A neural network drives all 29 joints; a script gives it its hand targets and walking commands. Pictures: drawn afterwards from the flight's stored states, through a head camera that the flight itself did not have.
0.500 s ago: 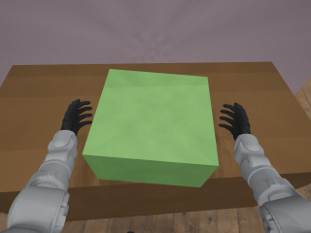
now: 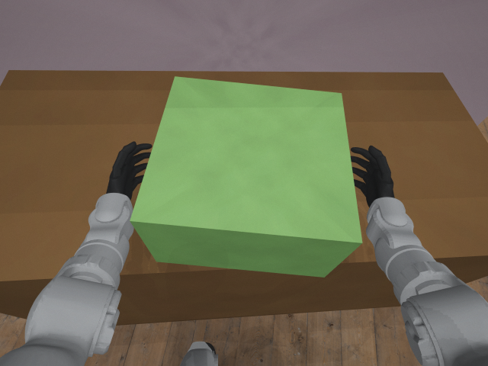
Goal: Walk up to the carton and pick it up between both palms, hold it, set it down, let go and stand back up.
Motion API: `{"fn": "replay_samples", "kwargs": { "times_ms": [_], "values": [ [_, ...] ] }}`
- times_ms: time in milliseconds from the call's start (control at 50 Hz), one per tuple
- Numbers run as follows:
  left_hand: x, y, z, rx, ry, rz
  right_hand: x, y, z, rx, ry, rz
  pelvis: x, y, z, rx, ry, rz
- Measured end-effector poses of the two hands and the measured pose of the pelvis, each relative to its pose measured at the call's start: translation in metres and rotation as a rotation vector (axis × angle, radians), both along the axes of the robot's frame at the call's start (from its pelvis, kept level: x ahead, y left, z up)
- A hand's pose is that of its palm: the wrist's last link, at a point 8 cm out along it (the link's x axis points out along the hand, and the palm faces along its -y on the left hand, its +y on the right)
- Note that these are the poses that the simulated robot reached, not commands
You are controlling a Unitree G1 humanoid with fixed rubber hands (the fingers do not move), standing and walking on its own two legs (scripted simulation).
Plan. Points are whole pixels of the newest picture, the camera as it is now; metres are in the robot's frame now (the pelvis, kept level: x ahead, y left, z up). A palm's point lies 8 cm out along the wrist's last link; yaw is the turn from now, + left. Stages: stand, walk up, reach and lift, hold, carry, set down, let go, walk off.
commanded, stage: reach and lift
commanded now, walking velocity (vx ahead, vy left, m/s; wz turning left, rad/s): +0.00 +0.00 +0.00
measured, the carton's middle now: (249, 176) +0.45 +0.02 +0.00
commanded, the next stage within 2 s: none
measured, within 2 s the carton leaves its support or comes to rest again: leaves its support in 2.00 s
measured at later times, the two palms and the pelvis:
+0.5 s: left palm (128, 190) +0.41 +0.23 +0.00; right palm (366, 194) +0.40 -0.18 +0.02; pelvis +0.00 +0.01 +0.00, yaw +0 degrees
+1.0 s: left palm (130, 189) +0.41 +0.22 +0.01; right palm (366, 193) +0.40 -0.18 +0.02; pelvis +0.01 +0.01 +0.01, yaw +0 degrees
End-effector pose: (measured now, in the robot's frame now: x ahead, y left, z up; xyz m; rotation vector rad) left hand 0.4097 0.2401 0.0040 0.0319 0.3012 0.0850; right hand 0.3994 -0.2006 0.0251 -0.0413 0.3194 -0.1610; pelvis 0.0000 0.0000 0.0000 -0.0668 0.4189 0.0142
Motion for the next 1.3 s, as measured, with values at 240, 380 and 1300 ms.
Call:
{"fn": "replay_samples", "kwargs": {
  "times_ms": [240,380,1300],
  "values": [
    [-0.002,-0.012,-0.001,-0.007,-0.015,-0.025,0.002,0.018,-0.004,0.007,0.000,-0.005,0.002,0.008,0.000,-0.011,-0.010,0.004],
    [-0.003,-0.011,0.000,-0.001,-0.014,-0.013,0.001,0.019,-0.004,0.012,0.001,-0.019,0.002,0.010,0.001,-0.010,-0.014,0.000],
    [-0.010,-0.022,0.004,0.045,-0.037,-0.076,-0.010,0.014,-0.002,-0.052,-0.016,-0.016,0.022,0.013,0.021,0.004,-0.033,0.017]
  ]
}}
